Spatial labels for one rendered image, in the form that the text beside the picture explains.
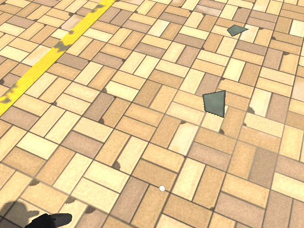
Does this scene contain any robot left hand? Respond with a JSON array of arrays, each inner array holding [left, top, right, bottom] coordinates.
[[25, 213, 72, 228]]

